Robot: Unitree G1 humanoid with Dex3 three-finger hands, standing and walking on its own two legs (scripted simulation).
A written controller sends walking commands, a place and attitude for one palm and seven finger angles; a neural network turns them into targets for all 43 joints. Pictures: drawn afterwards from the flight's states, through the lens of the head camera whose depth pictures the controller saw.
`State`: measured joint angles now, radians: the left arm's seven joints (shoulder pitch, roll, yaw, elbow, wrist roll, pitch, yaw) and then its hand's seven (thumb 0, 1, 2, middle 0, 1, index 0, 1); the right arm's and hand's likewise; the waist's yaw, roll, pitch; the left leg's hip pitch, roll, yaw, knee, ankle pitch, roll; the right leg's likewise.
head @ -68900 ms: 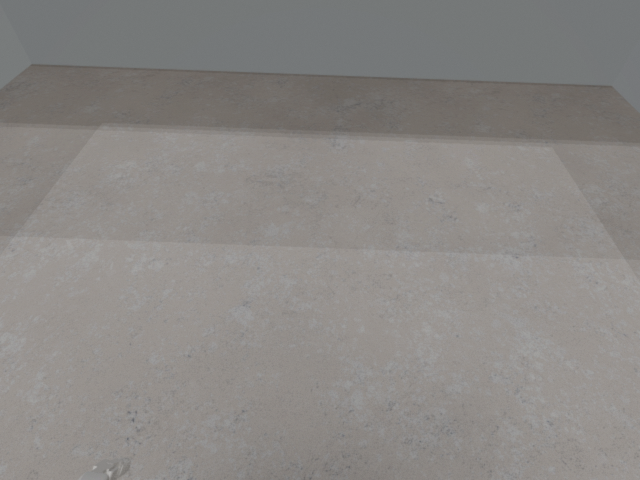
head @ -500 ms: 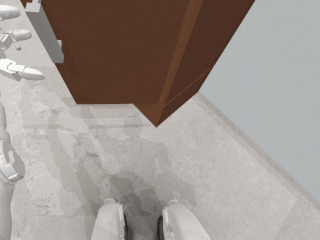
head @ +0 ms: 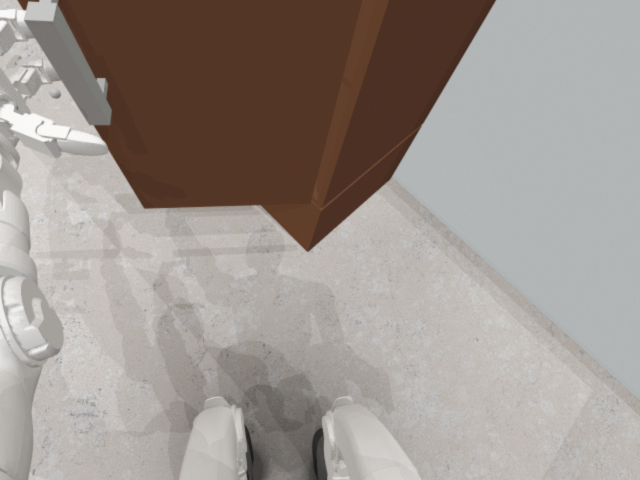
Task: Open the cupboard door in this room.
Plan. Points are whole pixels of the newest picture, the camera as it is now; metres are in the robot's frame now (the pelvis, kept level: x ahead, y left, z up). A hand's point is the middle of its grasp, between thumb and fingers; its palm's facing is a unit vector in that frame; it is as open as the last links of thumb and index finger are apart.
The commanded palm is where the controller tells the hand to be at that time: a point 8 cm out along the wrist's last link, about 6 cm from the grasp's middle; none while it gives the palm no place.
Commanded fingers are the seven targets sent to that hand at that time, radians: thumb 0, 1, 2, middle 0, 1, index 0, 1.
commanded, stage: slide the fingers in behind the handle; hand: left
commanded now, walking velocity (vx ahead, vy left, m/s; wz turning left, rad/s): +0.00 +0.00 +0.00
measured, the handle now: (77, 58) +0.59 +0.22 +0.07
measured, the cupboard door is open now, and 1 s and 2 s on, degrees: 51 51 52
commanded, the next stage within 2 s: close the thumb around the handle in 1.04 s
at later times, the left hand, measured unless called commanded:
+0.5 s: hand (89, 95) +0.54 +0.21 +0.07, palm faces +0.03 -1.00 -0.01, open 14.0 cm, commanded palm +0.52 +0.24 +0.07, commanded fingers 0.00 -0.50 0.30 -0.30 -1.20 -0.30 -1.20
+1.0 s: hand (96, 93) +0.54 +0.20 +0.07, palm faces +0.05 -1.00 -0.01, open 14.0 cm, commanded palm +0.52 +0.23 +0.07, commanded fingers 0.00 -0.50 0.30 -0.30 -1.20 -0.30 -1.20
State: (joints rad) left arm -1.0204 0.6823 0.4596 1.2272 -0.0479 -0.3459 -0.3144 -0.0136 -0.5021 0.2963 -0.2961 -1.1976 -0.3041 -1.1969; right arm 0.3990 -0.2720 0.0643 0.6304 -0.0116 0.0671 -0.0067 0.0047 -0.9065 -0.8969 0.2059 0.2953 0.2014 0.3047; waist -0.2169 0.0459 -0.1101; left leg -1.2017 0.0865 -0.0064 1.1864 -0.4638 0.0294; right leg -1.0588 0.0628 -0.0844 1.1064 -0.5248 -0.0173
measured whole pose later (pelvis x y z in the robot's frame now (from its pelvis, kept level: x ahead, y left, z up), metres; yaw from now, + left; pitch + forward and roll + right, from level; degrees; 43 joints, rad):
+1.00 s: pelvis +0.01 +0.00 +0.00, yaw +1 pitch +26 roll -5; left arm -0.99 0.55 0.41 1.23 -0.05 -0.39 -0.21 -0.01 -0.50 0.30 -0.30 -1.20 -0.30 -1.20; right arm 0.40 -0.26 0.05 0.65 -0.02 0.07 0.02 0.01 -0.91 -0.90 0.21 0.30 0.20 0.30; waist -0.21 0.05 -0.13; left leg -1.16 0.08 0.00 1.17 -0.47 0.02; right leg -1.02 0.06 -0.08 1.10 -0.54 -0.02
